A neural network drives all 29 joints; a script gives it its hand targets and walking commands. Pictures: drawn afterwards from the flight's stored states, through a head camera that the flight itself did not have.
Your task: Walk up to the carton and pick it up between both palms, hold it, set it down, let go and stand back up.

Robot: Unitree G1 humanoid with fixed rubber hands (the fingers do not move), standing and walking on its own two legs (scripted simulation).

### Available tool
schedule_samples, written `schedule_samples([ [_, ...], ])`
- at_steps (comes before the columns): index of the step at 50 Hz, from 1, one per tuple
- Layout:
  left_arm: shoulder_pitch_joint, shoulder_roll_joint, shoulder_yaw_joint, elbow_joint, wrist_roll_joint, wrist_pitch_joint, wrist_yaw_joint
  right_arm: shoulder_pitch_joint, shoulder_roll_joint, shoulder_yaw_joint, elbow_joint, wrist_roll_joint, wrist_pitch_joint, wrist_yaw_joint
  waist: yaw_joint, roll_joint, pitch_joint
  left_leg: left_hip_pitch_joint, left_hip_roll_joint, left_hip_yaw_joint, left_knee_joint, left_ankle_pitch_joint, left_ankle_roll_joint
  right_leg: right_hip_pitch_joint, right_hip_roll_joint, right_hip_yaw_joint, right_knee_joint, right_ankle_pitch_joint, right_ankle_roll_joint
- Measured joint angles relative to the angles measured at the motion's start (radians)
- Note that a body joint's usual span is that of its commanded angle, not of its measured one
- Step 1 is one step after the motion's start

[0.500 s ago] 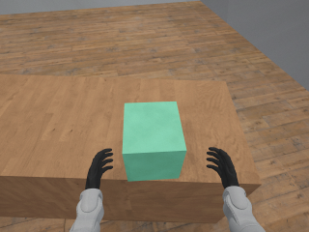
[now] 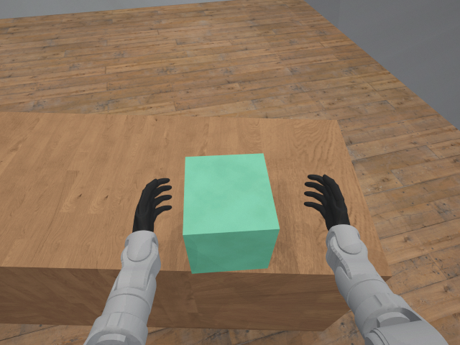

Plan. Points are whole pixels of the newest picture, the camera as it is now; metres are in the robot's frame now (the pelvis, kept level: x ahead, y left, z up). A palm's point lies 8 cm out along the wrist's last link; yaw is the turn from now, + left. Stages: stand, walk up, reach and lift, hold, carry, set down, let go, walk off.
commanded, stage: reach and lift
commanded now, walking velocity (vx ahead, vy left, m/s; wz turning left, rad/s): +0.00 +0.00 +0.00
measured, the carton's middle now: (227, 213) +0.40 +0.04 -0.08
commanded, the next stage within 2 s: none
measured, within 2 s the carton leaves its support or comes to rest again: neither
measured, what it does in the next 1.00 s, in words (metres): stands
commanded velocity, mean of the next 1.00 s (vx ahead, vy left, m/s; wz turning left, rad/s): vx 0.00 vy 0.00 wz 0.00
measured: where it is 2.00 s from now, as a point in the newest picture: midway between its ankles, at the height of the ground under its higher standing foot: outside the picture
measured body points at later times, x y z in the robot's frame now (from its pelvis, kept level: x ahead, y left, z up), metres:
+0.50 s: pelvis -0.02 +0.00 +0.00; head +0.00 +0.01 +0.45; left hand +0.40 +0.18 +0.08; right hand +0.41 -0.16 +0.09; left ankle -0.01 +0.12 -0.74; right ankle -0.02 -0.10 -0.74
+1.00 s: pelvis -0.02 +0.00 -0.02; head +0.05 +0.01 +0.43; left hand +0.41 +0.18 +0.01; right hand +0.42 -0.15 +0.03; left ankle -0.01 +0.12 -0.74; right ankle -0.02 -0.10 -0.74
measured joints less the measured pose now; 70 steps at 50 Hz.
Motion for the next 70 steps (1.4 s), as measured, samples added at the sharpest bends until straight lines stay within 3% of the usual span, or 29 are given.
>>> schedule_samples([
  [13,-0.238,-0.004,0.041,0.122,0.014,0.114,0.007,-0.221,-0.032,0.006,0.095,0.04,0.124,-0.022,0.012,0.005,-0.042,-0.049,0.007,0.007,-0.009,0.021,0.0,-0.05,0.007,0.007,-0.014,0.027,-0.001],
  [21,-0.392,0.019,0.05,0.27,-0.01,0.118,0.026,-0.363,-0.041,-0.014,0.19,0.048,0.183,-0.026,0.017,0.004,-0.087,-0.128,0.01,0.006,0.002,0.035,-0.002,-0.131,0.009,0.006,0.001,0.04,-0.003],
  [34,-0.65,0.09,0.008,0.542,-0.113,0.1,0.038,-0.579,-0.084,-0.029,0.344,0.079,0.25,-0.01,0.014,0.013,-0.163,-0.285,0.01,-0.003,0.039,0.045,-0.002,-0.286,0.007,-0.003,0.038,0.046,-0.004],
  [43,-0.662,0.088,0.023,0.667,-0.088,-0.015,-0.002,-0.592,-0.087,-0.01,0.428,0.086,0.163,0.006,0.006,0.012,-0.173,-0.347,0.005,-0.011,0.058,0.045,-0.001,-0.345,0.002,-0.012,0.06,0.041,-0.002],
  [55,-0.61,0.064,0.014,0.722,-0.103,-0.195,0.021,-0.525,-0.018,-0.132,0.44,-0.042,0.015,0.008,-0.013,0.023,-0.221,-0.563,0.005,-0.023,0.174,0.017,-0.002,-0.56,-0.003,-0.025,0.181,0.007,-0.004],
  [63,-0.656,0.069,0.052,0.79,-0.073,-0.26,0.011,-0.541,-0.017,-0.147,0.488,-0.072,-0.053,0.003,-0.009,0.02,-0.228,-0.637,0.003,-0.022,0.241,-0.009,-0.001,-0.641,-0.009,-0.024,0.264,-0.028,-0.004],
  [70,-0.646,0.063,0.068,0.781,-0.062,-0.287,0.008,-0.545,-0.002,-0.164,0.491,-0.095,-0.089,-0.001,-0.004,0.025,-0.231,-0.669,0.001,-0.026,0.273,-0.023,-0.002,-0.675,-0.012,-0.027,0.302,-0.047,-0.006],
])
